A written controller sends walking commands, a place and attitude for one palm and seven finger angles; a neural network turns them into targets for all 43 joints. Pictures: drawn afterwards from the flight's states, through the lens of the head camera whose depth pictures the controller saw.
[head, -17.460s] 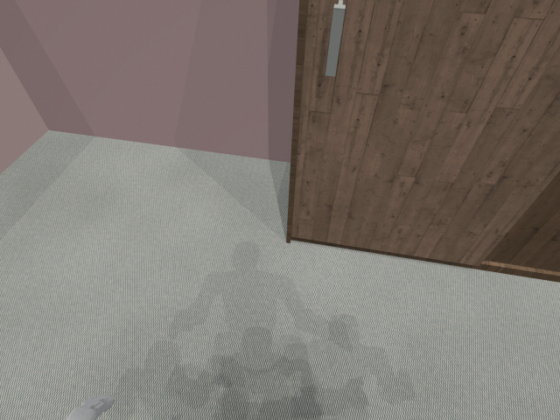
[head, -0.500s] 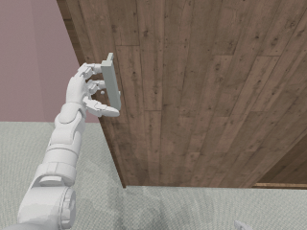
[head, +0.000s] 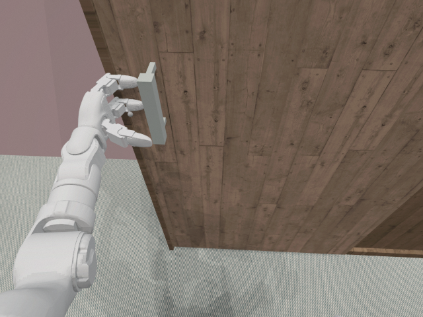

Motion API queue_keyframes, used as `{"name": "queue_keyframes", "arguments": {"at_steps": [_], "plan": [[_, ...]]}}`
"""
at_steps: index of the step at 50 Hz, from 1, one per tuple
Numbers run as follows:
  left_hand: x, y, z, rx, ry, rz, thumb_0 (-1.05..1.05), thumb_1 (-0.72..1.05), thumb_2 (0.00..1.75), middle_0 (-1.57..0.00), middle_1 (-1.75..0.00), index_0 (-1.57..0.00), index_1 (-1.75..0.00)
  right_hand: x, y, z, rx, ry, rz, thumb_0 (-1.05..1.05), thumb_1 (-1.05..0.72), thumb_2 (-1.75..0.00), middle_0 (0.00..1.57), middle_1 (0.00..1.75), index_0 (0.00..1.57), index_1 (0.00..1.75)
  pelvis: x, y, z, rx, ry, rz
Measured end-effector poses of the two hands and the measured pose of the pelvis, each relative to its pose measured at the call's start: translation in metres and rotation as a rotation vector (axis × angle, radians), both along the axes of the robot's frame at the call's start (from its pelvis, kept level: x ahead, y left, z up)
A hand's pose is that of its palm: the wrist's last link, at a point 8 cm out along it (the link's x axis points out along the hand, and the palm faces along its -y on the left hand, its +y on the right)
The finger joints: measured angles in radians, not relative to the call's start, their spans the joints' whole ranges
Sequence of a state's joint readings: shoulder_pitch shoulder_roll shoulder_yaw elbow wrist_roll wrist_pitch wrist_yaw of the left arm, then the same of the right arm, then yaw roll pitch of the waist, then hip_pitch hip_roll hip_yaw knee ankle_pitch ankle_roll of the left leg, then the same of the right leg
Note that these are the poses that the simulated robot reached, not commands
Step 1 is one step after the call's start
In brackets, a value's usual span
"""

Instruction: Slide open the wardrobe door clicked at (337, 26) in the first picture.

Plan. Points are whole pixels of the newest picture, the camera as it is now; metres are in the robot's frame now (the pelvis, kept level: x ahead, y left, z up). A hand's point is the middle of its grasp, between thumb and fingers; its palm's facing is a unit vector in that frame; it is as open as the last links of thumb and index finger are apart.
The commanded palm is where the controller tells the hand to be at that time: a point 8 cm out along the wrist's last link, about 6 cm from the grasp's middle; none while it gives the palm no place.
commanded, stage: slide the fingers in behind the handle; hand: left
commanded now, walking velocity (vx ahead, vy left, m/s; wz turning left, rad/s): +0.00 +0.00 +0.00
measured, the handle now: (156, 104) +0.48 +0.12 +0.15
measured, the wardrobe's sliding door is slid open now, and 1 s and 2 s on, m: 0.00 0.00 0.00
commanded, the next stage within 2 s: grip the handle and tug to test in 1.66 s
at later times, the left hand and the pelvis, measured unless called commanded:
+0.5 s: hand (135, 120) +0.43 +0.15 +0.15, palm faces -0.06 -1.00 +0.01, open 14.0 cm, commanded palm +0.41 +0.20 +0.15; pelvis +0.01 +0.01 +0.00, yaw -1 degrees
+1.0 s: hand (147, 125) +0.42 +0.12 +0.16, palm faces -0.04 -1.00 +0.00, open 14.0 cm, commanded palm +0.39 +0.17 +0.15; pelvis +0.01 +0.01 +0.00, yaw -1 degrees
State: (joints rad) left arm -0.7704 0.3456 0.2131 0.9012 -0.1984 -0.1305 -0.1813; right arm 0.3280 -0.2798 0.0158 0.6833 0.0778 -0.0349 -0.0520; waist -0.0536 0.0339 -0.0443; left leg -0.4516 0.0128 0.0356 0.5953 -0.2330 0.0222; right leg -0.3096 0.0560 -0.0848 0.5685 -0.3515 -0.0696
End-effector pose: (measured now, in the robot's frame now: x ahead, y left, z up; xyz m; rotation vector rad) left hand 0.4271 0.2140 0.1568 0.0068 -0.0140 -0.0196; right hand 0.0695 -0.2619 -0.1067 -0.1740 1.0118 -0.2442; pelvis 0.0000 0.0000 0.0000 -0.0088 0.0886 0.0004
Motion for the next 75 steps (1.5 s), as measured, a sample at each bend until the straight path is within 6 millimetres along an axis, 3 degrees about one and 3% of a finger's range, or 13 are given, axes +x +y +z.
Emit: {"name": "queue_keyframes", "arguments": {"at_steps": [9, 18, 29, 53, 75], "plan": [[-0.008, -0.009, -0.006, -0.018, -0.013, -0.025, -0.02, -0.5, 0.3, -0.32, -1.22, -0.32, -1.21, 0.008, 0.011, 0.003, 0.026, -0.049, -0.008, 0.01, -0.9, -0.9, 0.2, 0.3, 0.2, 0.3, 0.004, 0.005, 0.001, 0.001, -0.012, -0.019], [-0.013, -0.003, -0.008, -0.003, -0.015, -0.006, -0.02, -0.5, 0.29, -0.3, -1.2, -0.31, -1.2, 0.026, 0.02, 0.008, 0.026, -0.089, 0.008, 0.01, -0.9, -0.9, 0.2, 0.3, 0.2, 0.3, 0.006, 0.009, 0.002, -0.002, -0.021, -0.02], [-0.009, -0.018, -0.008, -0.017, 0.018, -0.039, -0.02, -0.5, 0.29, -0.3, -1.2, -0.3, -1.2, 0.042, 0.027, 0.012, 0.024, -0.11, 0.032, 0.01, -0.9, -0.9, 0.2, 0.3, 0.2, 0.3, 0.008, 0.015, 0.002, -0.003, -0.023, -0.01], [-0.03, -0.037, -0.002, -0.011, -0.006, -0.008, -0.02, -0.5, 0.29, -0.28, -1.19, -0.27, -1.18, 0.039, 0.023, 0.012, 0.045, -0.119, 0.034, 0.01, -0.9, -0.9, 0.2, 0.3, 0.2, 0.3, 0.006, 0.007, 0.005, 0.003, -0.057, -0.016], [-0.025, -0.038, -0.002, -0.016, -0.008, -0.019, -0.02, -0.5, 0.29, -0.3, -1.2, -0.3, -1.2, 0.03, 0.014, 0.01, 0.039, -0.097, 0.026, 0.01, -0.9, -0.9, 0.2, 0.3, 0.2, 0.3, 0.002, 0.0, 0.005, 0.005, -0.049, -0.014]]}}
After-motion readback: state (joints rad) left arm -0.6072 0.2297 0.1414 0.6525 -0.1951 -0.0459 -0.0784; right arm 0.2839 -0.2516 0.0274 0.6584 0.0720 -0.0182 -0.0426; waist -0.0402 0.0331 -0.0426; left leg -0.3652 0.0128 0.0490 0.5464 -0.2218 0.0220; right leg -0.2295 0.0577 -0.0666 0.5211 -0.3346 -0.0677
